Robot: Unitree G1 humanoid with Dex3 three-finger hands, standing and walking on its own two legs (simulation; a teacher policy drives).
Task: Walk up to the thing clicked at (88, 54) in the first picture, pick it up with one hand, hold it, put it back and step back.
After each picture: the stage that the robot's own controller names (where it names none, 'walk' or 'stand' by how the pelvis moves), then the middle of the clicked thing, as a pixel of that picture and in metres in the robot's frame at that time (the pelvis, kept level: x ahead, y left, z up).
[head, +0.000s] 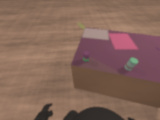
stand; (86, 56) +0.59 +0.07 -0.09
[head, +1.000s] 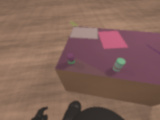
stand; (71, 59) +0.50 +0.22 -0.07
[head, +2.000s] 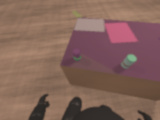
walk; (76, 55) +0.51 +0.14 -0.07
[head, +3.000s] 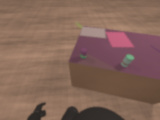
stand; (83, 53) +0.61 +0.09 -0.07
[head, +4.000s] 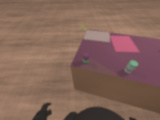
stand; (85, 58) +0.58 +0.08 -0.09
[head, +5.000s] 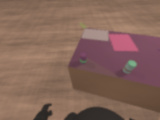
stand; (83, 58) +0.56 +0.10 -0.09
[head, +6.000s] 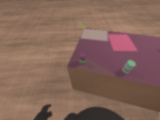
stand; (82, 58) +0.56 +0.11 -0.09
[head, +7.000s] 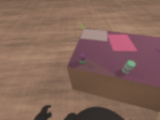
stand; (82, 58) +0.56 +0.11 -0.09
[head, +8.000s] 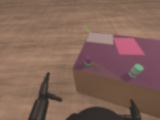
rise first; (88, 61) +0.55 +0.08 -0.09
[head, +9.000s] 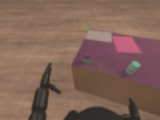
go down; (86, 57) +0.58 +0.07 -0.08
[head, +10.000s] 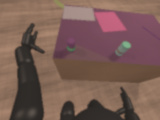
go down; (71, 45) +0.57 +0.10 -0.02
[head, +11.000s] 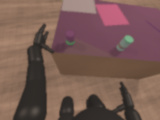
close in; (70, 38) +0.59 +0.10 +0.00
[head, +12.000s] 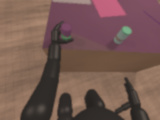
close; (66, 33) +0.59 +0.08 +0.03
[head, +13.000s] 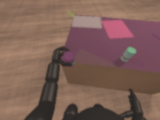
lift; (69, 59) +0.41 +0.14 +0.05
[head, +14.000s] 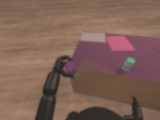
hold; (71, 70) +0.30 +0.13 +0.12
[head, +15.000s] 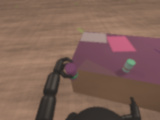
hold; (71, 71) +0.30 +0.13 +0.10
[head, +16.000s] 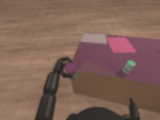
hold; (71, 71) +0.30 +0.14 +0.10
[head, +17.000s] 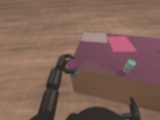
crouch; (73, 68) +0.33 +0.13 +0.10
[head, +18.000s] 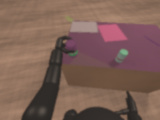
crouch; (72, 49) +0.46 +0.11 +0.11
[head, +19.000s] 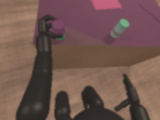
lower; (59, 31) +0.57 +0.10 +0.05
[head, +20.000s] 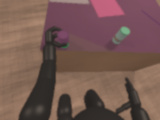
lower; (63, 40) +0.53 +0.09 +0.03
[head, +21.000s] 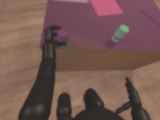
lower; (63, 39) +0.54 +0.09 +0.03
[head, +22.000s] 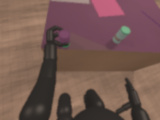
lower; (64, 40) +0.53 +0.09 +0.03
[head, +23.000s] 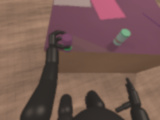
open; (67, 43) +0.52 +0.08 +0.02
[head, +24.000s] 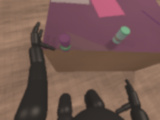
withdraw; (65, 43) +0.52 +0.09 +0.02
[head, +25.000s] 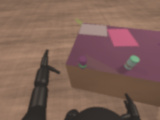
sink last; (82, 62) +0.47 +0.08 -0.05
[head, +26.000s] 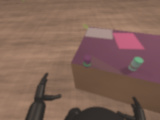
stand; (87, 61) +0.50 +0.08 -0.04
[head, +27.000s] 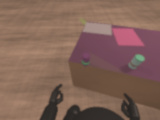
stand; (85, 59) +0.49 +0.07 -0.02
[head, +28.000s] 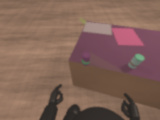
stand; (86, 59) +0.49 +0.07 -0.02
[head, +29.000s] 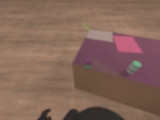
stand; (88, 63) +0.51 +0.05 -0.08
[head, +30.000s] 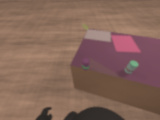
stand; (85, 64) +0.50 +0.07 -0.09
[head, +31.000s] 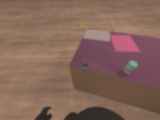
stand; (84, 64) +0.49 +0.08 -0.09
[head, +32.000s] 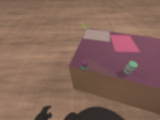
stand; (84, 65) +0.49 +0.08 -0.09
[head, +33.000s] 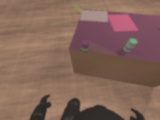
walk; (85, 46) +0.60 +0.09 -0.06
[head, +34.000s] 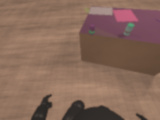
walk; (92, 29) +0.92 +0.07 -0.07
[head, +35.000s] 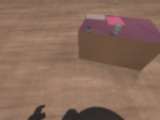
stand; (88, 28) +1.15 +0.08 -0.07
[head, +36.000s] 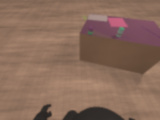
stand; (90, 30) +1.09 +0.06 -0.09
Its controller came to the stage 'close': yes
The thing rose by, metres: 0.18
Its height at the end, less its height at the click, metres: +0.00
